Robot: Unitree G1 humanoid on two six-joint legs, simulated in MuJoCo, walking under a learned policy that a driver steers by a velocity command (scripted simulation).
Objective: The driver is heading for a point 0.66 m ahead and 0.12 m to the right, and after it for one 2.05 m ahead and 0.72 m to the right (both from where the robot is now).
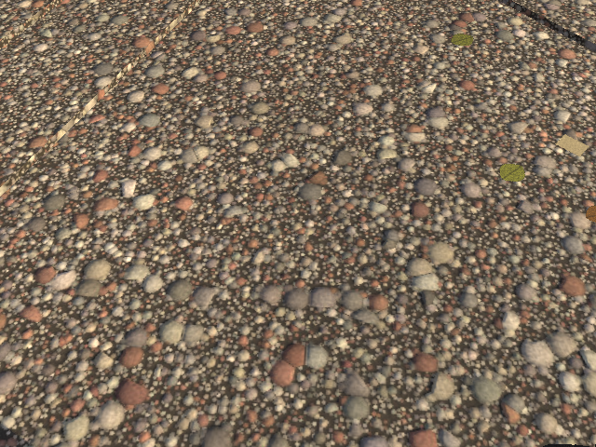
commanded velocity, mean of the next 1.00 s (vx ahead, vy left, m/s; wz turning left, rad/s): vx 0.47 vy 0.00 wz -0.27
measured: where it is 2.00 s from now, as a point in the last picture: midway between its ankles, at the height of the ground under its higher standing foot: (361, 366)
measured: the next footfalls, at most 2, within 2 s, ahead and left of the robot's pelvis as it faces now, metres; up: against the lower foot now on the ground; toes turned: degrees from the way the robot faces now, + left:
left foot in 0.16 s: +0.26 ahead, +0.14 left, +0.00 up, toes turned +3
right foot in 0.70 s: +0.55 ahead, -0.10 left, +0.00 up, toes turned -14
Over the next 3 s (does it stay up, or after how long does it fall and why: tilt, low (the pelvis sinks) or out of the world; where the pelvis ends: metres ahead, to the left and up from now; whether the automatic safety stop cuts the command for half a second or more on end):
stays up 1.04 -0.33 -0.01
